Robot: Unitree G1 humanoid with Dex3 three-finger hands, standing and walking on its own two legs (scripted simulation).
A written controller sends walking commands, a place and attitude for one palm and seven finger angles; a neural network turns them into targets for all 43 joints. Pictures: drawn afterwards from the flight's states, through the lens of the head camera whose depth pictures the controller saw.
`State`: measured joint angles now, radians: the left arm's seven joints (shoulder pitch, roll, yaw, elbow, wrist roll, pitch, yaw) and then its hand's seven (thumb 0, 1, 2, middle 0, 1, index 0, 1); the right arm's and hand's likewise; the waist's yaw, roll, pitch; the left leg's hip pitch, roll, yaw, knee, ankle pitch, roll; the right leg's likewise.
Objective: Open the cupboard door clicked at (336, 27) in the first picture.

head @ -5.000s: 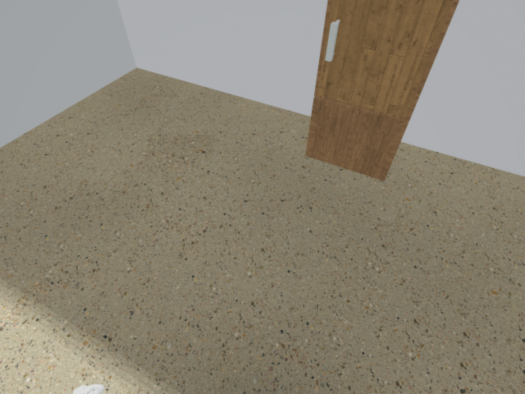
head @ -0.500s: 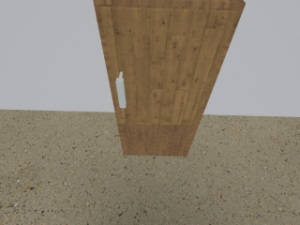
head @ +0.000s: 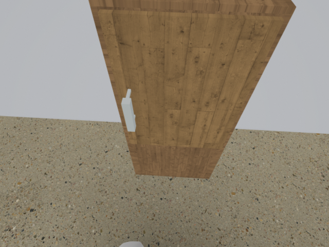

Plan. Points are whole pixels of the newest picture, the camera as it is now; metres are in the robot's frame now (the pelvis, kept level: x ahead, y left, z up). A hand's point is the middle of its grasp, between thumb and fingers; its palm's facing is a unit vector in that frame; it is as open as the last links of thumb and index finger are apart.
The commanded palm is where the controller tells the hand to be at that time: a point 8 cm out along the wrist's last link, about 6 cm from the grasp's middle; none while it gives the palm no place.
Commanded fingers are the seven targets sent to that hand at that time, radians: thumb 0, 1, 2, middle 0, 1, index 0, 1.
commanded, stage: come to a stop and stand still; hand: left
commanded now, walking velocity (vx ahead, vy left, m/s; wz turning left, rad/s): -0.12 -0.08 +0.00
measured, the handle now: (130, 110) +0.53 +0.16 -0.06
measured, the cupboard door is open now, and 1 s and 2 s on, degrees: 0 0 0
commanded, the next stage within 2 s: look again from close up in 0.82 s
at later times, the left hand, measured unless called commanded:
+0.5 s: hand out of the picture +0.01 +0.17 -0.16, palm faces +0.00 -0.97 -0.25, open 7.4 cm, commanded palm none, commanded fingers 0.00 0.90 0.90 -0.20 -0.30 -0.20 -0.30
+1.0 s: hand out of the picture -0.06 +0.12 -0.18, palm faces +0.01 -0.99 -0.15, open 7.4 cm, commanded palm none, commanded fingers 0.00 0.90 0.90 -0.20 -0.30 -0.20 -0.30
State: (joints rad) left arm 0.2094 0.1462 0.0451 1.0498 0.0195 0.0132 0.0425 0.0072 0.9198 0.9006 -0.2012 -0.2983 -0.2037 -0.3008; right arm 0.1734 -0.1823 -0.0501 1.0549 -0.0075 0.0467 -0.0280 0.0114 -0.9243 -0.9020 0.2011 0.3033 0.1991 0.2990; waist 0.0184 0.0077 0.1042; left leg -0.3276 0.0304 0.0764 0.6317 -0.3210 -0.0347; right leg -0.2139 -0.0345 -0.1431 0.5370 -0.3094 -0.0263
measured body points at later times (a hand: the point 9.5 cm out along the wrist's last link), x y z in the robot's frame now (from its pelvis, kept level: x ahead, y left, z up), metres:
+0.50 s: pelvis -0.04 -0.02 +0.00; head -0.03 -0.04 +0.45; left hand +0.01 +0.22 -0.14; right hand +0.00 -0.26 -0.16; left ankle +0.03 +0.10 -0.73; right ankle -0.07 -0.14 -0.73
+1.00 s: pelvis -0.04 -0.03 +0.00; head -0.02 -0.03 +0.45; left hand -0.06 +0.17 -0.16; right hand -0.08 -0.24 -0.16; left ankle +0.01 +0.10 -0.73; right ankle -0.07 -0.14 -0.73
